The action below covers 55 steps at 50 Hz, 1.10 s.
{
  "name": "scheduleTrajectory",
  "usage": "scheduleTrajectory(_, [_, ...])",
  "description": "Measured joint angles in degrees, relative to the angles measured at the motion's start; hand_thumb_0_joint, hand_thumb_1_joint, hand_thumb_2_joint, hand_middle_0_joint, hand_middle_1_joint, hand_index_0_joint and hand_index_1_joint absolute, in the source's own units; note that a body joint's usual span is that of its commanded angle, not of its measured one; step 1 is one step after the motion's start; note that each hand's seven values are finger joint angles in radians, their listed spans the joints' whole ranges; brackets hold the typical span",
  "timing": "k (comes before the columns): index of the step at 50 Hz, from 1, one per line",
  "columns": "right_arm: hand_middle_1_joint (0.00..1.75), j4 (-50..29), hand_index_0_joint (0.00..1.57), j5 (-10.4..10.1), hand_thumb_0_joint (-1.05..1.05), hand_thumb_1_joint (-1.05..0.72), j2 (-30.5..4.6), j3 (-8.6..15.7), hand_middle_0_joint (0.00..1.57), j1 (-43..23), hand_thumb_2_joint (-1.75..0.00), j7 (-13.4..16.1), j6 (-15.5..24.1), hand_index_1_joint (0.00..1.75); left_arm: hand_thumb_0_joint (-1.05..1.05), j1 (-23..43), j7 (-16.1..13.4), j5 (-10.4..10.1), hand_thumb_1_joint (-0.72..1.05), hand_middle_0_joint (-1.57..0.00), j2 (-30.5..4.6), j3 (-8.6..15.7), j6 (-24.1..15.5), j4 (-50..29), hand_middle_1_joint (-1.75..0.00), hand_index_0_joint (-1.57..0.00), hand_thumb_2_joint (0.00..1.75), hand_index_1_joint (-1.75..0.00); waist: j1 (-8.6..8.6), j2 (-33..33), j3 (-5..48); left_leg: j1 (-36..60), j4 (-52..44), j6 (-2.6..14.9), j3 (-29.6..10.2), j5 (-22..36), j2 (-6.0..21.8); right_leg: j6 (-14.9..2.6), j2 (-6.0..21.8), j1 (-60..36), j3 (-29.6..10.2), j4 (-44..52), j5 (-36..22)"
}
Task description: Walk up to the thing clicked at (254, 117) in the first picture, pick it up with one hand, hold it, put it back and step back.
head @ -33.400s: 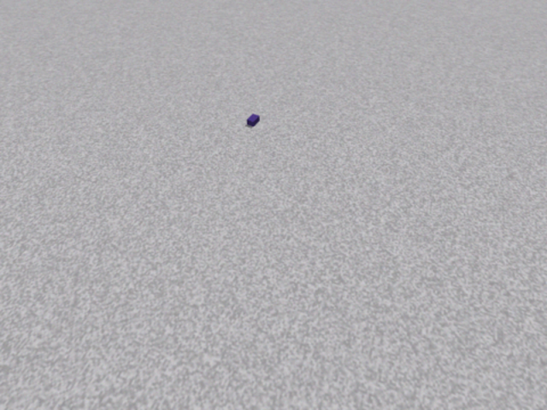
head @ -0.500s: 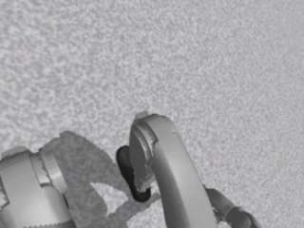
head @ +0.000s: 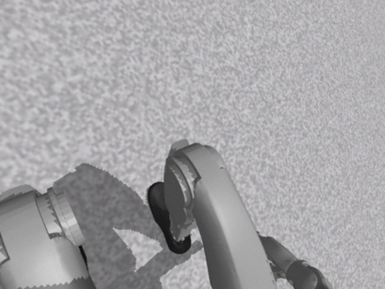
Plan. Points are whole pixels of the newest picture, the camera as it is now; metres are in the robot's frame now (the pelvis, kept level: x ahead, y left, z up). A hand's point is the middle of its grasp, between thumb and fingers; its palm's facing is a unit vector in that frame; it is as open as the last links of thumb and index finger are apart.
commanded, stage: withdraw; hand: left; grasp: from above
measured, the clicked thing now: out of the picture +0.44 +0.38 -0.28
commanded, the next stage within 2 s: home in 1.00 s
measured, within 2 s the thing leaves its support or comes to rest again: neither
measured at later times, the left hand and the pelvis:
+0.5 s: hand out of the picture +0.44 +0.41 -0.14, palm faces -0.30 -0.08 -0.95, open 13.4 cm; pelvis +0.01 +0.00 +0.02, yaw +2 degrees
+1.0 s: hand out of the picture +0.41 +0.38 -0.13, palm faces -0.46 -0.13 -0.88, open 13.4 cm; pelvis -0.01 -0.01 +0.03, yaw +6 degrees
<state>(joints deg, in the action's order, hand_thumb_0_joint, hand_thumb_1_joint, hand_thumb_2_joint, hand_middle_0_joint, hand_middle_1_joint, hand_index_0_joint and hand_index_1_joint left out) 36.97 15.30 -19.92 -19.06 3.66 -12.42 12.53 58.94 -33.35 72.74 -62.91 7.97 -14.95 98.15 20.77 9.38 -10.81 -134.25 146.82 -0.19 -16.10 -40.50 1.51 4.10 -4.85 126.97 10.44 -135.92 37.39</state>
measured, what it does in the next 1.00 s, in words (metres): stands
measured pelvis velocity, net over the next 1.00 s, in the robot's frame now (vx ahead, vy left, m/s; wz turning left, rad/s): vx -0.01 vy -0.01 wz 0.10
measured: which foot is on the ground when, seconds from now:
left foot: down 0.00-1.00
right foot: down 0.00-1.00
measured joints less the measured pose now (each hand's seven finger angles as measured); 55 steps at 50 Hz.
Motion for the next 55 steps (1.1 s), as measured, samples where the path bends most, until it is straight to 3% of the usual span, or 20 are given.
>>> scheduleTrajectory(12, [0.3,0.2,0.2,0.0,0.0,-0.89,0.1,0.2,0.21,0.7,-0.89,0.3,-0.9,0.3,0.0,-0.9,0.3,1.2,-0.36,-0.2,0.1,1.7,-0.6,-3.1,-0.88,-0.2,0.88,-0.88,-0.19,0.1,0.9,0.1,-0.1,-0.33,-0.3,-0.1,-0.2,-0.41,0.2,-0.2,0.3,0.1,0.1])
scheduleTrajectory(18, [0.3,0.8,0.2,-0.7,0.0,-0.9,0.6,2.8,0.21,2.0,-0.89,-0.1,-1.7,0.3,0.0,-3.0,2.6,1.0,-0.36,-0.2,2.3,2.6,1.3,-10.9,-0.87,-0.2,0.88,-0.87,-1.69,-1.9,4.0,-0.5,-0.6,-0.54,0.1,-0.1,-0.5,-0.76,0.6,0.4,0.0,0.1,0.6])
scheduleTrajectory(23, [0.3,1.7,0.2,-2.7,0.01,-0.9,1.4,6.8,0.21,3.4,-0.89,-0.7,-3.5,0.3,0.0,-6.2,7.3,-2.0,-0.37,-0.19,7.2,1.0,4.6,-19.8,-0.88,-0.19,0.89,-0.88,-4.48,-5.9,8.8,-0.9,-2.6,-0.16,1.7,0.0,-0.7,-0.94,1.3,0.8,-1.1,1.2,1.4])
scheduleTrajectory(31, [0.3,1.0,0.2,-7.8,0.01,-0.9,2.9,11.8,0.2,3.5,-0.89,0.2,-7.9,0.3,0.0,-7.4,19.6,-8.3,-0.4,-0.16,14.4,-6.1,9.0,-27.3,-0.9,-0.16,0.92,-0.9,-8.82,-10.1,13.3,2.8,-9.3,0.74,6.0,1.1,-0.4,-1.01,2.4,-2.1,-4.2,5.5,1.5])
scheduleTrajectory(37, [0.3,-0.5,0.2,-9.5,0.0,-0.9,2.6,12.2,0.21,3.1,-0.89,3.0,-10.7,0.3,0.0,-6.4,25.0,-9.2,-0.39,-0.18,16.6,-7.5,6.7,-27.3,-0.89,-0.17,0.92,-0.9,-9.23,-10.1,13.0,5.6,-13.5,0.58,7.0,2.9,-0.6,-1.35,2.9,-4.3,-4.9,8.6,0.2])
scheduleTrajectory(43, [0.3,-0.5,0.2,-9.2,0.0,-0.9,1.4,11.5,0.2,3.5,-0.89,5.0,-12.0,0.3,0.0,-5.2,23.8,-5.9,-0.38,-0.19,14.7,-5.0,1.5,-24.1,-0.88,-0.18,0.91,-0.89,-7.68,-8.2,11.9,4.6,-13.1,0.15,6.6,4.3,-0.9,-1.7,3.0,-3.2,-4.6,8.1,-1.0])
scheduleTrajectory(49, [0.3,1.0,0.2,-7.7,0.0,-0.9,1.0,10.3,0.2,4.0,-0.89,5.9,-12.7,0.3,0.0,-2.9,18.9,-1.1,-0.39,-0.18,11.5,-3.8,-2.0,-17.9,-0.89,-0.18,0.92,-0.9,-6.07,-6.8,10.1,1.8,-9.9,0.18,6.3,4.8,-1.1,-1.65,2.9,-0.8,-4.5,5.1,-1.4])
scheduleTrajectory(55, [0.3,2.0,0.2,-6.4,0.01,-0.9,2.4,9.7,0.2,5.3,-0.89,5.6,-12.0,0.3,0.0,-1.4,14.5,1.5,-0.37,-0.2,9.9,-1.3,-2.5,-17.1,-0.88,-0.19,0.9,-0.88,-5.35,-6.4,8.5,-0.8,-7.2,0.45,6.0,4.8,-1.5,-1.36,2.9,1.3,-4.3,2.7,-1.1])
